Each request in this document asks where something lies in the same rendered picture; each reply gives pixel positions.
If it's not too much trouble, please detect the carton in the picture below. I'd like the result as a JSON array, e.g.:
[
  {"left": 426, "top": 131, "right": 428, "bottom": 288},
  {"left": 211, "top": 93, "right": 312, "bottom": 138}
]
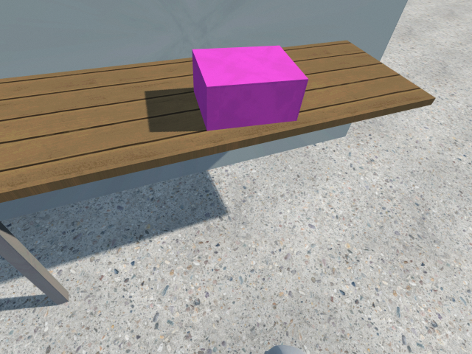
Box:
[{"left": 192, "top": 46, "right": 308, "bottom": 131}]

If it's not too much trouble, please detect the table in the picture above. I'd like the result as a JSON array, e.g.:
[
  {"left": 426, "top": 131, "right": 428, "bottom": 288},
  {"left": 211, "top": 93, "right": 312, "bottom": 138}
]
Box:
[{"left": 0, "top": 41, "right": 436, "bottom": 305}]

